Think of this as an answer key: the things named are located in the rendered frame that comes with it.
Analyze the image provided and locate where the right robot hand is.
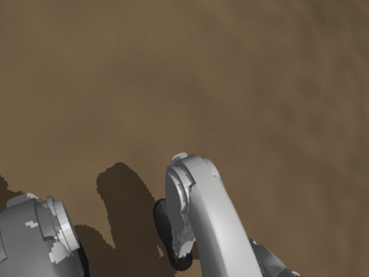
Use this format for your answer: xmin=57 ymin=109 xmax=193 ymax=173
xmin=248 ymin=238 xmax=287 ymax=277

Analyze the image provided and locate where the left robot foot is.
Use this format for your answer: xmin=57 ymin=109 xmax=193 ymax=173
xmin=77 ymin=240 xmax=90 ymax=277

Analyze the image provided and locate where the right robot foot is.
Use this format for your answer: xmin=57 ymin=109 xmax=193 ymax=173
xmin=153 ymin=199 xmax=193 ymax=271

